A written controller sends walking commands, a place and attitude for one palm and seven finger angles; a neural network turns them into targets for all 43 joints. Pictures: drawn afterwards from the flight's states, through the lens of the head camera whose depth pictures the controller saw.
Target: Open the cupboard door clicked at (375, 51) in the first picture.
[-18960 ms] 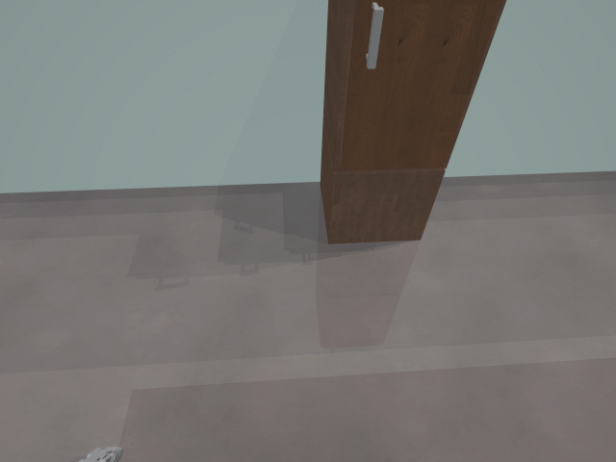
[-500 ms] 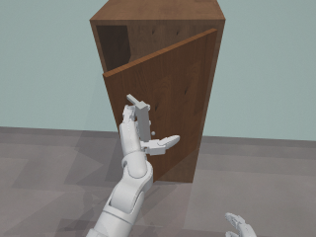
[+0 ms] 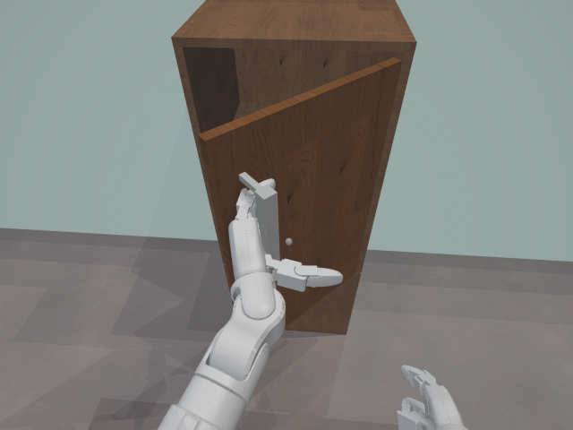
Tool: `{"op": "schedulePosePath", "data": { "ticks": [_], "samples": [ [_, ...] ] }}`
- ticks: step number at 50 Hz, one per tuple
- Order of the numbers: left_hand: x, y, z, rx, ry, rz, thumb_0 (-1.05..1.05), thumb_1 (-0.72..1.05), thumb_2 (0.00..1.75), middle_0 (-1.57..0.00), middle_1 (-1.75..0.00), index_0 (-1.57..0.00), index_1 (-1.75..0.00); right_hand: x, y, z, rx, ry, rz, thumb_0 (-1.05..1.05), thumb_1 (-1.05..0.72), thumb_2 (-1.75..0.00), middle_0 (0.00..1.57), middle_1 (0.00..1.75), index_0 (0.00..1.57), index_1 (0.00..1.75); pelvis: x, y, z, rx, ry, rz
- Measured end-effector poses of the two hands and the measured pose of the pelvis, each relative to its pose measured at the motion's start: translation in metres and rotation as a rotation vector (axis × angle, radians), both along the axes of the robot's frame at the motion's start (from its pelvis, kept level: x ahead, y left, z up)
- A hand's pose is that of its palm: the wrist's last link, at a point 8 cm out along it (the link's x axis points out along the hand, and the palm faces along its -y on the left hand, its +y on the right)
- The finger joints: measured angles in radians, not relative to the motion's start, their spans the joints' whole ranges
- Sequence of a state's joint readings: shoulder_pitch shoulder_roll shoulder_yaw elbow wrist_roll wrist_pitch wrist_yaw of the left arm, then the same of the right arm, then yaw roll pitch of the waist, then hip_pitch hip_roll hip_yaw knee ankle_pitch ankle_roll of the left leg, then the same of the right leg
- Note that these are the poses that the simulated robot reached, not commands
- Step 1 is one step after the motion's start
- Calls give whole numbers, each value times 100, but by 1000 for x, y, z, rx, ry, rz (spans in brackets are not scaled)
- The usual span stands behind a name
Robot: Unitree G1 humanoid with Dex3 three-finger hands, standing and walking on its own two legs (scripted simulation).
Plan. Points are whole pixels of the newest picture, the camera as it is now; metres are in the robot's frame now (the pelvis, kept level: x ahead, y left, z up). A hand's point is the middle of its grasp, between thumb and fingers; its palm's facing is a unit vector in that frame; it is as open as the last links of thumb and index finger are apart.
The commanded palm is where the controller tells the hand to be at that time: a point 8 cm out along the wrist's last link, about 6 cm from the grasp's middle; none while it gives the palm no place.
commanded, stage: slide the hand sideways off the handle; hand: left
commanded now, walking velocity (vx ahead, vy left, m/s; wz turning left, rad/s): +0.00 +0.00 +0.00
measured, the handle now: (259, 220) +0.37 +0.07 +0.12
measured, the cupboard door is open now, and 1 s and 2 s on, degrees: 44 46 46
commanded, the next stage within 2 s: draw the hand back to the body in 1.16 s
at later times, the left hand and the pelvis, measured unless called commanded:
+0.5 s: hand (277, 271) +0.29 +0.04 +0.12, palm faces -0.11 -0.99 +0.00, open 16.4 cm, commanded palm +0.25 +0.10 +0.12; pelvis +0.00 +0.01 +0.00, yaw -2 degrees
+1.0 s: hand (231, 306) +0.23 +0.09 +0.12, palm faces -0.05 -1.00 -0.01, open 16.3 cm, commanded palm +0.20 +0.14 +0.12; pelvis +0.01 +0.00 +0.00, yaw -1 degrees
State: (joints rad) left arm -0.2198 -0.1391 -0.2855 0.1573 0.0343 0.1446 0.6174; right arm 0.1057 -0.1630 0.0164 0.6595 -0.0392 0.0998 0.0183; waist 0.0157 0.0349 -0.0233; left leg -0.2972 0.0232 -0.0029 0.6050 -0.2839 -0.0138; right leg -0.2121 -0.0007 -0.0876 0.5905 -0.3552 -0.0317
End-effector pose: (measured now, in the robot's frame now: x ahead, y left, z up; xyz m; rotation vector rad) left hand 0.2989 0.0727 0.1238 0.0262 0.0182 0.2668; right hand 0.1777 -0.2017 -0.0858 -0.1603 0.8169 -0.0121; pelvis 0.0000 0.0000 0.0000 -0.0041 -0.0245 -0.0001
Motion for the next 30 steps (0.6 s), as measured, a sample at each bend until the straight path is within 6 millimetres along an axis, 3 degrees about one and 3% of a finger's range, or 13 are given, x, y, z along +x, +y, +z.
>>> {"op": "schedulePosePath", "data": {
  "ticks": [8,13,20,30],
  "samples": [
    [-1,19,-4,22,-51,-405,-2,-50,30,-25,-39,-18,-40,-8,4,3,7,-33,-29,1,-90,-90,20,30,20,30,-2,6,0,3,-6,0],
    [-4,16,-7,-56,-31,-385,-2,-50,30,-18,-33,-15,-34,-18,4,3,16,-40,-46,1,-90,-90,20,30,20,30,-2,10,0,5,-3,-14],
    [-18,15,-6,-37,-65,-365,-2,-50,30,-13,-31,-15,-31,-27,0,4,22,-32,-59,1,-90,-90,20,30,20,30,1,9,0,6,-2,-31],
    [-41,34,-6,-36,-50,-350,-2,-50,30,-14,-30,-14,-30,-11,-7,12,10,-75,-58,1,-90,-90,20,30,20,30,7,4,2,6,-10,-37]
  ]
}}
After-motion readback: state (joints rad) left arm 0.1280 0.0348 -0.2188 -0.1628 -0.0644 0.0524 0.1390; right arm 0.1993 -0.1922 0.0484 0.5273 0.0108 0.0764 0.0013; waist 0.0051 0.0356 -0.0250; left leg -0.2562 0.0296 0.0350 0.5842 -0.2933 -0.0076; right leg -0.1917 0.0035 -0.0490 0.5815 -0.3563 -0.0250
